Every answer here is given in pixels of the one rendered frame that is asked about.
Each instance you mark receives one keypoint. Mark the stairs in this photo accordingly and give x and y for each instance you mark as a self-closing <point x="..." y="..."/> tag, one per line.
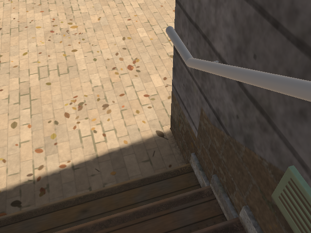
<point x="168" y="201"/>

